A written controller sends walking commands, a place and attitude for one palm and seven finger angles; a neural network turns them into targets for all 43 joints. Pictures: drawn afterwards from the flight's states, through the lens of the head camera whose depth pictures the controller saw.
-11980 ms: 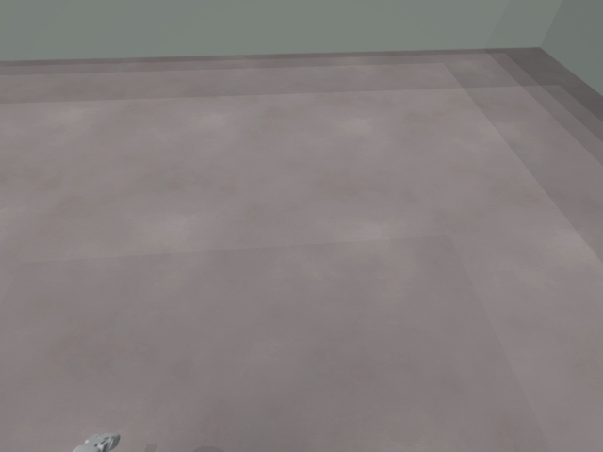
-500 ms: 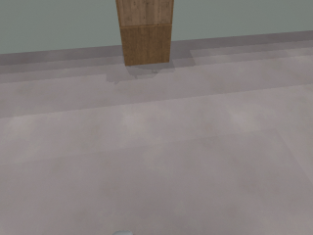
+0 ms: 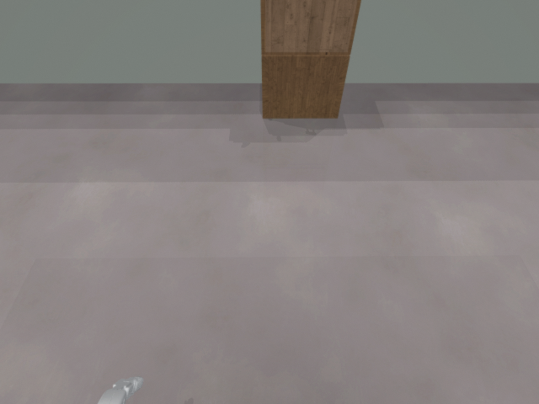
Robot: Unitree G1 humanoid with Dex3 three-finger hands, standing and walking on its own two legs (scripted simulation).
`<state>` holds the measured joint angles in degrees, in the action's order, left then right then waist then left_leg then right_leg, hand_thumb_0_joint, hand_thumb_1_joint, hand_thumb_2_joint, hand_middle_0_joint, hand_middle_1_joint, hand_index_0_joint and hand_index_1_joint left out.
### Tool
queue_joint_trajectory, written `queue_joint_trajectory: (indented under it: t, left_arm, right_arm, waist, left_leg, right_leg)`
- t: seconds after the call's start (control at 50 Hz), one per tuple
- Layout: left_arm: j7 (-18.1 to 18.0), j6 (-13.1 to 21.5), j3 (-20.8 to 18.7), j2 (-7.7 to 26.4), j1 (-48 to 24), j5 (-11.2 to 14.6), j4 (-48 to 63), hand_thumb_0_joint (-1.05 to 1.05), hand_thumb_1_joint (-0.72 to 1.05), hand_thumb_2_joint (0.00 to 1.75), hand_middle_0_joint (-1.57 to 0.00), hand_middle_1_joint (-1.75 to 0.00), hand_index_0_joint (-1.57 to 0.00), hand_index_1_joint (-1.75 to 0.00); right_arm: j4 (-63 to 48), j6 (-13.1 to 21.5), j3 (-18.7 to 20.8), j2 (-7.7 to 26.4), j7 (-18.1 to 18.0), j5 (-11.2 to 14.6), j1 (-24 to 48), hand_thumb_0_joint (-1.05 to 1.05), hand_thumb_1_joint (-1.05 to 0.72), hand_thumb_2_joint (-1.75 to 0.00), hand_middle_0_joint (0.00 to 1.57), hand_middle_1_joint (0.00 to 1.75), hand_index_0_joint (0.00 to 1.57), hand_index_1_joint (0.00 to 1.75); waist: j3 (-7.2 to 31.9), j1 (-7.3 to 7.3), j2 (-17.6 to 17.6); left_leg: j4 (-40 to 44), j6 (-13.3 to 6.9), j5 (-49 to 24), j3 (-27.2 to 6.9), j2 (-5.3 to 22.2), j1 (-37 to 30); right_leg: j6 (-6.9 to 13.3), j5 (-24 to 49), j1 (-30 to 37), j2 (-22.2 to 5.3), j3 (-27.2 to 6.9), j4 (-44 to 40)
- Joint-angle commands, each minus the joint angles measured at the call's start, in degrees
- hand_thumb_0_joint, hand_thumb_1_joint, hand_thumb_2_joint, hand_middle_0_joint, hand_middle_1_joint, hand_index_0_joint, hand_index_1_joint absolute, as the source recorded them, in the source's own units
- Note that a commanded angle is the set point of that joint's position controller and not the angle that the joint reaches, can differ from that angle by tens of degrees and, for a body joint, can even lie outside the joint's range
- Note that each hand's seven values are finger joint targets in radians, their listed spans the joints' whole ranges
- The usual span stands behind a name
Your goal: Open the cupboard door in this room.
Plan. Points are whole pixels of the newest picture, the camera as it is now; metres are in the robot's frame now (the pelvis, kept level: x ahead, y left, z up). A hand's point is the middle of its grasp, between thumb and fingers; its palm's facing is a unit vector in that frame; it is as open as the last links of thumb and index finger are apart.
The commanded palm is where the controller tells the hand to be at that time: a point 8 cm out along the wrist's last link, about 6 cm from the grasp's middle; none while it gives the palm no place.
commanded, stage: turn or walk to find it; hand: left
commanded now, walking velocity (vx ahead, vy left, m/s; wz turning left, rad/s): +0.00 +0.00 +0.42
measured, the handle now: out of the picture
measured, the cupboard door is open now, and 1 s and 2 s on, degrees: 0 0 0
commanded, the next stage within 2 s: stand and wait in 0.34 s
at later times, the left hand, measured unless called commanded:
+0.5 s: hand out of the picture -0.06 +0.18 -0.17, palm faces +0.26 -0.93 -0.26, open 7.4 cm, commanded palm none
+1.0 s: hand out of the picture -0.07 +0.15 -0.17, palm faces +0.25 -0.95 -0.20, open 7.4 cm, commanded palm none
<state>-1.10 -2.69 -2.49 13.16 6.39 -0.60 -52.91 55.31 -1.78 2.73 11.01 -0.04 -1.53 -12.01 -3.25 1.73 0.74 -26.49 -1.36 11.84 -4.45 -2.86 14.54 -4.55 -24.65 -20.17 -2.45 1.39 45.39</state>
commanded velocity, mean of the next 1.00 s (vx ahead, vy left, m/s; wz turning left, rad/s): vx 0.00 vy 0.00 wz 0.13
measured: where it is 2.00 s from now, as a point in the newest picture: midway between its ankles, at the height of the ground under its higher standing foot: outside the picture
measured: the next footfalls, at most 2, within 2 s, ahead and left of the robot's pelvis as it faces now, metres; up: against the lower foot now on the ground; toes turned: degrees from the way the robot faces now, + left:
right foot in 0.06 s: +0.03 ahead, -0.12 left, +0.00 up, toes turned -1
left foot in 0.54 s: -0.05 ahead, +0.13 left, +0.00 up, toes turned +23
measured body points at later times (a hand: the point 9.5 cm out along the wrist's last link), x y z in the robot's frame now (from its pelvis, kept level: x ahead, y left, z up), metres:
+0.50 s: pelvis -0.02 -0.02 +0.00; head +0.01 -0.02 +0.44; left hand -0.07 +0.23 -0.15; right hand +0.10 -0.25 -0.16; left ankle -0.08 +0.12 -0.72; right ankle -0.01 -0.12 -0.74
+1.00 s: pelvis -0.03 -0.01 +0.00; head -0.04 -0.03 +0.45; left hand -0.08 +0.20 -0.16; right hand +0.07 -0.23 -0.16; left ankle -0.07 +0.11 -0.74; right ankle -0.01 -0.12 -0.74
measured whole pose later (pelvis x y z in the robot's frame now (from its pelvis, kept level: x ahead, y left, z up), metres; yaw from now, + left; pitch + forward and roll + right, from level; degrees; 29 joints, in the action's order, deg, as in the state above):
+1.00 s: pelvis -0.03 -0.01 +0.00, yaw +13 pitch -2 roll +1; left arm -1.4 -0.1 0.6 8.3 15.8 -1.1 -64.7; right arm 63.3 -0.1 1.4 10.4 -1.4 -0.7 -11.5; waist -0.6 -0.6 0.6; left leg -25.1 1.4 14.6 3.1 1.9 8.5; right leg 0.0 -15.2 -10.9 -2.8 4.5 28.1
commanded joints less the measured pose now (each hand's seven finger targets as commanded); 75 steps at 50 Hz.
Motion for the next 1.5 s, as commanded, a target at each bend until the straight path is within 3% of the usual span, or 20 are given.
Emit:
queue_joint_trajectory:
  t: [0.0,0.02,0.04,0.06,0.14,0.22,0.38,0.46,0.48,0.52,0.54,0.6,0.74,0.8,0.86,1.0,1.2,1.38,1.44,1.48]
  left_arm:
    - [-0.4,1.99,-1.52,5.03,6.84,0.35,2.96,0.0,0.9,0.9,-0.2,-0.3,-0.2,-0.3]
    - [-0.63,2.56,-1.89,6.74,8.9,0.11,2.75,0.0,0.9,0.9,-0.2,-0.3,-0.2,-0.3]
    - [-1.13,3.1,-2.82,11.44,9.66,-0.76,2.81,0.0,0.9,0.9,-0.2,-0.3,-0.2,-0.3]
    - [-0.96,2.83,-2.89,13.78,9.14,-0.78,4.0,0.0,0.9,0.9,-0.2,-0.3,-0.2,-0.3]
    - [-0.94,3.19,-1.84,7.26,0.55,-0.2,5.84,0.0,0.9,0.9,-0.2,-0.3,-0.2,-0.3]
    - [-0.98,3.78,-1.73,6.53,4.92,-0.38,4.12,0.0,0.9,0.9,-0.2,-0.3,-0.2,-0.3]
    - [-0.75,3.31,-2.45,9.84,12.3,-1.25,-0.46,0.0,0.9,0.9,-0.2,-0.3,-0.2,-0.3]
    - [-0.75,2.93,-2.2,9.55,10.67,-0.83,-2.51,0.0,0.9,0.9,-0.2,-0.3,-0.2,-0.3]
    - [-0.76,2.65,-1.9,8.49,10.21,-0.28,-2.92,0.0,0.9,0.9,-0.2,-0.3,-0.2,-0.3]
    - [-0.49,2.18,-0.44,2.64,11.5,0.13,-1.6,0.0,0.9,0.9,-0.2,-0.3,-0.2,-0.3]
    - [-0.84,1.41,0.17,2.81,8.15,-0.07,-1.84,0.0,0.9,0.9,-0.2,-0.3,-0.2,-0.3]
    - [-0.17,1.07,0.15,2.8,9.58,0.0,-5.17,0.0,0.9,0.9,-0.2,-0.3,-0.2,-0.3]
    - [-0.21,1.98,1.52,0.72,13.38,-0.3,-8.46,0.0,0.9,0.9,-0.2,-0.3,-0.2,-0.3]
    - [-0.66,3.32,1.49,3.96,14.02,-0.59,-9.38,0.0,0.9,0.9,-0.2,-0.3,-0.2,-0.3]
    - [-0.51,3.81,0.97,5.09,10.8,-0.4,-8.94,0.0,0.9,0.9,-0.2,-0.3,-0.2,-0.3]
    - [-0.74,3.7,1.42,2.32,11.58,0.25,-10.29,0.0,0.9,0.9,-0.2,-0.3,-0.2,-0.3]
    - [-1.09,3.06,0.9,2.4,11.5,0.61,-10.63,0.0,0.9,0.9,-0.2,-0.3,-0.2,-0.3]
    - [-1.22,2.22,-1.82,5.02,7.56,-0.29,-5.78,0.0,0.9,0.9,-0.2,-0.3,-0.2,-0.3]
    - [-1.05,1.56,-1.78,3.85,5.05,-0.39,-4.2,0.0,0.9,0.9,-0.2,-0.3,-0.2,-0.3]
    - [-0.89,1.3,-0.94,0.49,5.38,-0.05,-3.53,0.0,0.9,0.9,-0.2,-0.3,-0.2,-0.3]
  right_arm:
    - [-4.52,0.43,3.47,11.33,-0.37,0.36,0.8,0.0,-0.9,-0.9,0.2,0.3,0.2,0.3]
    - [-4.68,0.52,3.23,9.8,-0.16,0.71,0.51,0.0,-0.9,-0.9,0.2,0.3,0.2,0.3]
    - [-5.67,0.63,2.68,6.05,0.19,1.2,-0.62,0.0,-0.9,-0.9,0.2,0.3,0.2,0.3]
    - [-6.8,0.31,3.01,6.55,0.12,0.77,0.55,0.0,-0.9,-0.9,0.2,0.3,0.2,0.3]
    - [-2.81,-1.56,3.38,7.41,0.9,-0.03,-2.46,0.0,-0.9,-0.9,0.2,0.3,0.2,0.3]
    - [-2.01,-1.55,2.93,6.84,0.93,0.16,-2.5,0.0,-0.9,-0.9,0.2,0.3,0.2,0.3]
    - [-2.74,-0.61,1.08,4.68,0.49,1.0,4.69,0.0,-0.9,-0.9,0.2,0.3,0.2,0.3]
    - [-0.67,0.53,0.44,4.46,-0.06,1.14,0.34,0.0,-0.9,-0.9,0.2,0.3,0.2,0.3]
    - [0.16,1.13,0.57,5.77,-0.06,1.05,-1.34,0.0,-0.9,-0.9,0.2,0.3,0.2,0.3]
    - [0.32,1.84,1.81,13.0,-0.36,0.54,-2.92,0.0,-0.9,-0.9,0.2,0.3,0.2,0.3]
    - [1.19,1.7,1.71,12.84,-1.06,0.46,-2.45,0.0,-0.9,-0.9,0.2,0.3,0.2,0.3]
    - [0.84,1.88,0.26,9.13,-1.92,0.52,4.35,0.0,-0.9,-0.9,0.2,0.3,0.2,0.3]
    - [3.08,2.08,0.54,7.82,-1.71,0.89,3.49,0.0,-0.9,-0.9,0.2,0.3,0.2,0.3]
    - [3.58,2.02,0.15,3.99,-1.24,1.71,1.45,0.0,-0.9,-0.9,0.2,0.3,0.2,0.3]
    - [4.45,1.15,-0.05,2.75,-1.24,0.89,-0.37,0.0,-0.9,-0.9,0.2,0.3,0.2,0.3]
    - [8.06,2.63,-1.31,2.77,-1.52,0.94,-3.98,0.0,-0.9,-0.9,0.2,0.3,0.2,0.3]
    - [9.65,1.97,-1.43,2.4,-1.7,0.87,-7.54,0.0,-0.9,-0.9,0.2,0.3,0.2,0.3]
    - [6.49,0.48,0.66,1.61,-0.98,0.53,-9.17,0.0,-0.9,-0.9,0.2,0.3,0.2,0.3]
    - [5.28,0.73,0.89,2.32,-0.69,0.41,-9.46,0.0,-0.9,-0.9,0.2,0.3,0.2,0.3]
    - [4.51,1.53,1.2,6.08,-1.17,0.08,-8.89,0.0,-0.9,-0.9,0.2,0.3,0.2,0.3]
  waist:
    - [6.17,-2.87,6.77]
    - [7.25,-3.74,2.52]
    - [7.46,-3.79,-11.41]
    - [5.25,-4.36,-14.66]
    - [-0.63,0.24,-6.91]
    - [1.7,-1.18,-9.7]
    - [3.57,-5.03,-11.65]
    - [6.08,-2.38,-12.02]
    - [6.65,-1.2,-8.44]
    - [7.45,-0.88,13.22]
    - [5.62,0.72,14.7]
    - [1.31,-2.48,11.12]
    - [2.31,-3.1,6.14]
    - [1.54,-2.24,-3.44]
    - [-1.39,-1.16,-14.04]
    - [0.1,-2.19,0.25]
    - [-2.11,-2.72,-0.45]
    - [-0.11,-1.52,-7.61]
    - [-2.11,-0.49,0.52]
    - [-2.55,-0.74,13.68]
  left_leg:
    - [1.77,-5.65,-15.95,-14.62,11.87,1.94]
    - [-2.27,-2.93,-9.56,-12.52,8.97,6.81]
    - [-12.51,1.15,6.07,-4.09,1.73,17.38]
    - [-24.72,2.74,20.81,0.32,-1.18,18.69]
    - [-43.34,3.58,10.13,-0.29,3.29,17.5]
    - [-42.3,5.48,8.24,1.61,4.47,17.8]
    - [-20.99,4.97,15.05,6.75,4.22,10.01]
    - [-2.41,3.75,4.34,9.28,2.98,-2.01]
    - [4.8,3.06,-2.85,8.35,4.74,-8.48]
    - [6.71,-4.94,-26.68,-9.87,22.64,-16.51]
    - [9.41,-8.02,-24.74,-10.14,23.86,-10.25]
    - [8.64,-7.78,-23.38,-3.96,19.17,-5.96]
    - [6.28,-5.29,-18.14,0.16,15.24,-6.3]
    - [1.41,0.34,-3.32,3.37,8.65,-1.94]
    - [0.73,2.04,3.49,6.05,5.63,-5.0]
    - [6.02,1.28,-5.94,3.9,8.87,-5.04]
    - [5.0,1.69,-3.89,3.73,8.36,-1.08]
    - [-9.34,2.17,5.14,5.76,6.42,2.72]
    - [-1.59,0.34,0.98,-0.67,8.81,2.65]
    - [11.93,-4.64,3.01,-16.14,16.65,6.05]
  right_leg:
    - [1.03,9.87,10.84,0.72,0.86,-17.53]
    - [1.81,13.46,17.63,-2.73,-1.93,-24.94]
    - [6.42,13.22,23.72,-15.94,-15.5,-28.72]
    - [12.57,16.06,16.53,-25.39,-21.07,-30.61]
    - [10.84,14.01,5.98,-15.93,-7.77,-30.15]
    - [10.95,24.8,11.67,-15.42,-2.83,-27.82]
    - [13.13,37.97,15.46,-17.49,-1.23,-23.32]
    - [9.73,36.1,12.81,-14.79,1.07,-18.48]
    - [7.24,31.09,8.93,-12.98,2.73,-14.94]
    - [1.9,-2.79,-5.12,-4.41,6.76,-2.43]
    - [1.42,-9.83,-3.39,-3.65,3.5,4.15]
    - [1.99,-4.06,-2.91,-3.82,0.13,7.71]
    - [1.16,6.43,6.08,-2.32,3.04,-13.17]
    - [3.52,19.94,10.97,-7.71,-4.49,-25.31]
    - [7.2,13.02,2.81,-10.3,-8.2,-29.12]
    - [5.28,16.48,8.83,-5.55,-2.57,-26.13]
    - [5.56,12.95,9.99,-6.22,-0.95,-25.44]
    - [10.05,4.94,4.03,-14.91,-3.48,-26.86]
    - [6.34,0.51,-1.16,-9.2,2.41,-19.05]
    - [2.53,1.43,-0.18,-0.55,7.11,-4.77]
